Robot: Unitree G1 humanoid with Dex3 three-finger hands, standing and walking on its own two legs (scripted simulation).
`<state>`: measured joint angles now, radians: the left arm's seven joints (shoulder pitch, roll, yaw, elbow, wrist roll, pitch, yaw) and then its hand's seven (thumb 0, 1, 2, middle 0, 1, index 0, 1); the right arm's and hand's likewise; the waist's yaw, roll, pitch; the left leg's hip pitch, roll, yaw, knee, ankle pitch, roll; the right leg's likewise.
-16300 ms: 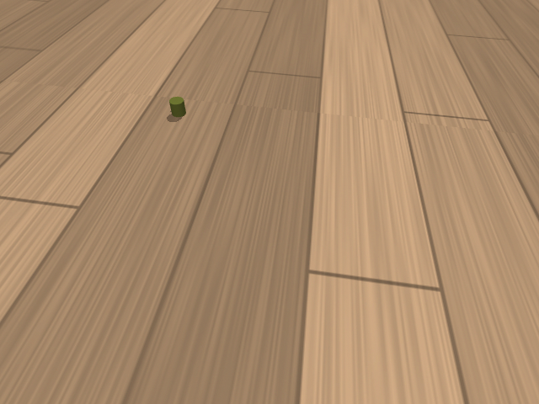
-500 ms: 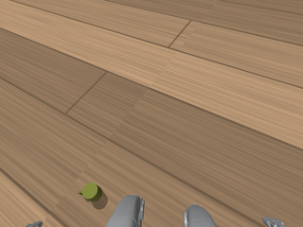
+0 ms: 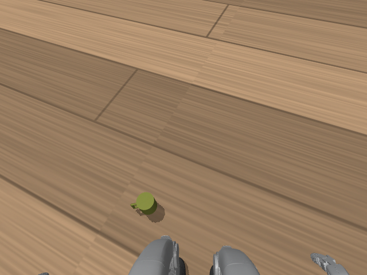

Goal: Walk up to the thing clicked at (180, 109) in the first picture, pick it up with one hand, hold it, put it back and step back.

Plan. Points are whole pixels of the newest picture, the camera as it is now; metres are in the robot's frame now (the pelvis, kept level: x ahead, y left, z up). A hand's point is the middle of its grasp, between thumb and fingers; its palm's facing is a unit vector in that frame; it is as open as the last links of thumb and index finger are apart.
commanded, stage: walk up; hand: left
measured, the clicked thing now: (143, 204) +0.45 +0.25 -0.68
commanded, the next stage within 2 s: none
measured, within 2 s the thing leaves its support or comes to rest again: neither
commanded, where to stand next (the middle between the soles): +0.03 +0.09 m, yaw -7 degrees
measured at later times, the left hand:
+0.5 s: hand out of the picture -0.02 +0.48 -0.13, palm faces -0.05 -0.90 -0.44, open 7.4 cm
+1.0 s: hand out of the picture +0.12 +0.36 -0.11, palm faces -0.18 -0.91 -0.38, open 7.4 cm
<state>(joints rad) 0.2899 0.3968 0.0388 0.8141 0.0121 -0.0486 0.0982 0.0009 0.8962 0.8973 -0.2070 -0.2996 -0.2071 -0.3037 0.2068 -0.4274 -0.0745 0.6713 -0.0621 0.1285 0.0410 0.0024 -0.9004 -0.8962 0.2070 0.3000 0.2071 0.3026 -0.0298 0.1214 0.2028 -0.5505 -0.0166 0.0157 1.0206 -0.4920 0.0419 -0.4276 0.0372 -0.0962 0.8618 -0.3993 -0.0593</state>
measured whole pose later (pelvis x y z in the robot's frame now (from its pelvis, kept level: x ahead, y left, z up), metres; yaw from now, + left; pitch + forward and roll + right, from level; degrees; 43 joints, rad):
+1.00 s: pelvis -0.05 +0.13 +0.03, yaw -8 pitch -3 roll +0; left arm 0.11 0.37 0.03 0.89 0.01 -0.02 -0.01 0.00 0.90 0.90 -0.21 -0.30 -0.21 -0.30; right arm 0.26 -0.42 -0.03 0.92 0.01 -0.04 -0.01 0.00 -0.90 -0.90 0.20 0.30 0.20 0.30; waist -0.03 0.03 0.13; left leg -0.41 0.04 0.01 0.88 -0.44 0.01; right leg -0.33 -0.01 -0.01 0.72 -0.34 -0.01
